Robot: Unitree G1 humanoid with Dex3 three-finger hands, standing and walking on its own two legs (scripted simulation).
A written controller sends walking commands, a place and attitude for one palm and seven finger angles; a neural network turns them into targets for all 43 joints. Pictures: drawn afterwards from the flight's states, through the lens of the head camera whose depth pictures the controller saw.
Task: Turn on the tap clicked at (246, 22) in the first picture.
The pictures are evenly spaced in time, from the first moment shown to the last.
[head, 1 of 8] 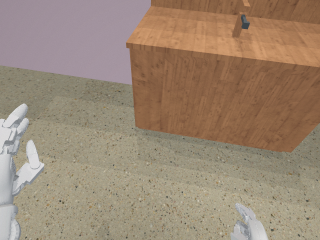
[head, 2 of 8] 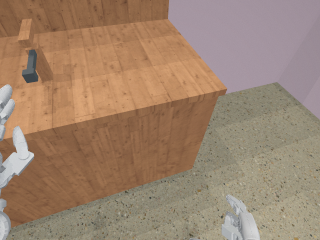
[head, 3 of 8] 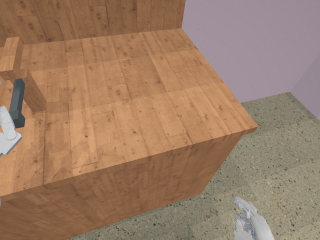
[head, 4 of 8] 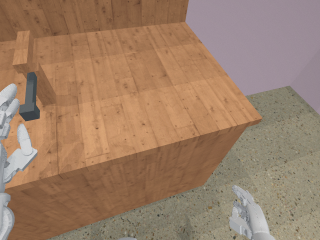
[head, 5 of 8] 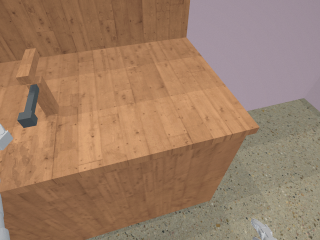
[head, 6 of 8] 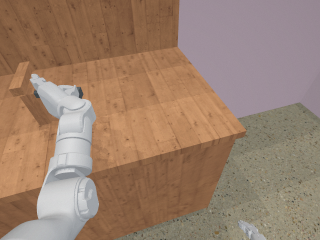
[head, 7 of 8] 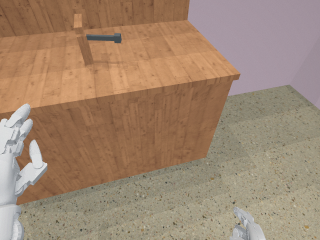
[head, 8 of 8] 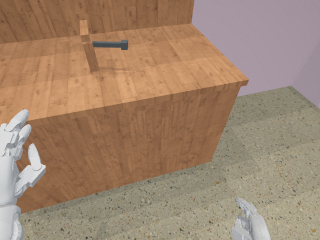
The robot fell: no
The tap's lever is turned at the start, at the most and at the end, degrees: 0 72 72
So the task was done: yes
